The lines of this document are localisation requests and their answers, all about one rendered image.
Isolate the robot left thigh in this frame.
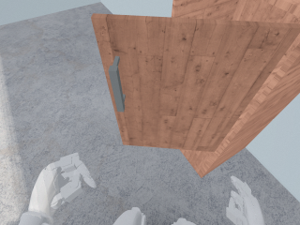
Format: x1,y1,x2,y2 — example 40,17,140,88
113,210,146,225

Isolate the left robot shin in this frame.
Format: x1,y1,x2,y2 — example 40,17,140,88
131,207,141,212

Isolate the robot left forearm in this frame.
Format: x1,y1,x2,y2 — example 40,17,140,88
19,211,54,225

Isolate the right robot hand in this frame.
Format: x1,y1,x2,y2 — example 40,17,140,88
226,175,265,225

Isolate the handle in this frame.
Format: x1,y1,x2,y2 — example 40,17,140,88
108,56,126,113

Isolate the left robot hand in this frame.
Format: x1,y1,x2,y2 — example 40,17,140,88
28,152,97,217

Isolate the cupboard door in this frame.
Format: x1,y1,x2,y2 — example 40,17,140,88
91,13,300,152

